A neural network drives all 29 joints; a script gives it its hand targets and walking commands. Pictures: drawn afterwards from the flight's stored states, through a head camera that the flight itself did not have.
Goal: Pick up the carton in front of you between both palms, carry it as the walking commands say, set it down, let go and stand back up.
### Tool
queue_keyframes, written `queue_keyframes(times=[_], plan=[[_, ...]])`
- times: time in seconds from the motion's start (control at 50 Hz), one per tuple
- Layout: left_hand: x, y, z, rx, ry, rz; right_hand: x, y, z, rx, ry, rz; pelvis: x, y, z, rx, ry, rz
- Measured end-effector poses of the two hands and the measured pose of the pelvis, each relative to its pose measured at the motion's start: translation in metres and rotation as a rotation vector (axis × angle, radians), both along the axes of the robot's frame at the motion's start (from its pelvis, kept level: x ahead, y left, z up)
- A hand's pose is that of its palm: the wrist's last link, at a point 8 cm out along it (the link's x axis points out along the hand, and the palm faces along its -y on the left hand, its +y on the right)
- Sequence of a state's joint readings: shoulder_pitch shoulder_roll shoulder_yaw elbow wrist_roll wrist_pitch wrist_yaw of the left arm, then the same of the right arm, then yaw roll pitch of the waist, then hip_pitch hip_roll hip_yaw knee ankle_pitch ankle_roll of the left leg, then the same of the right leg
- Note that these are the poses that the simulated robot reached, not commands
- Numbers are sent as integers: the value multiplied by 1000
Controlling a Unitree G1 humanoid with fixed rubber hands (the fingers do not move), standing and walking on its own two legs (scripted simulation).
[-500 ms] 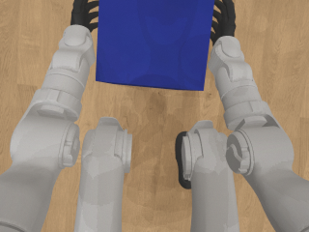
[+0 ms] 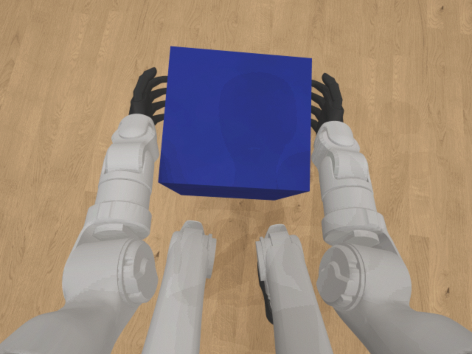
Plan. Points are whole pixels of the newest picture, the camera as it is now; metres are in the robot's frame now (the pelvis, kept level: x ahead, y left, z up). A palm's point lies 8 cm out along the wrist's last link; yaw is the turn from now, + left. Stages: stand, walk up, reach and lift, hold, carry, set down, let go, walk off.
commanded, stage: reach and lift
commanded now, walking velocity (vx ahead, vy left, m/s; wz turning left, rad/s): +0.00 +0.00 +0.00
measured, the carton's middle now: (233, 140) +0.46 +0.02 -0.13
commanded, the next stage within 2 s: none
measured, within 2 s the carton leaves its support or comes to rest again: neither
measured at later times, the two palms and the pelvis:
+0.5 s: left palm (105, 91) +0.43 +0.16 +0.10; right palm (391, 99) +0.44 -0.14 +0.10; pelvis +0.05 +0.00 +0.14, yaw +1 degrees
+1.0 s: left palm out of the picture +0.40 +0.16 +0.25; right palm out of the picture +0.40 -0.14 +0.26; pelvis +0.10 +0.00 +0.26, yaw +1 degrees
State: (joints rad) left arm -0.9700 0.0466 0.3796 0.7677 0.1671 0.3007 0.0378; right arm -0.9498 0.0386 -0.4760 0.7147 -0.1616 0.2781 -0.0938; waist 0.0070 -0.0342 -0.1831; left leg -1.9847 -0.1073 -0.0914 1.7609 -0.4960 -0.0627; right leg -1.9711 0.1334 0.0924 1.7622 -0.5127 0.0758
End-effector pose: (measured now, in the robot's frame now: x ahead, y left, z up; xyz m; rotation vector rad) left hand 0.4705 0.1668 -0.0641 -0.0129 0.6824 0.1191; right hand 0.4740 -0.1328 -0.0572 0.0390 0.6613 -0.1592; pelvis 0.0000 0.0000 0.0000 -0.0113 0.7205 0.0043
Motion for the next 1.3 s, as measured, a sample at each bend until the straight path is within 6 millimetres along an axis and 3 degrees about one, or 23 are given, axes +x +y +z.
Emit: queue_keyframes(times=[0.34,0.6,0.86,1.14,1.3], plan=[[-25,-5,106,-15,7,21,-24,-5,106,17,6,-6,34,-3,92,5,-110,2],[-46,-7,192,-15,10,27,-43,-7,192,11,9,1,63,-2,170,8,-251,8],[-65,-9,271,-11,3,29,-61,-10,270,7,2,8,90,-1,236,13,-435,11],[-83,-14,352,11,-22,28,-77,-15,351,-17,-23,40,105,-2,277,17,-684,9],[-91,-16,364,26,17,13,-85,-16,362,-33,16,53,95,-3,280,19,-767,9]])
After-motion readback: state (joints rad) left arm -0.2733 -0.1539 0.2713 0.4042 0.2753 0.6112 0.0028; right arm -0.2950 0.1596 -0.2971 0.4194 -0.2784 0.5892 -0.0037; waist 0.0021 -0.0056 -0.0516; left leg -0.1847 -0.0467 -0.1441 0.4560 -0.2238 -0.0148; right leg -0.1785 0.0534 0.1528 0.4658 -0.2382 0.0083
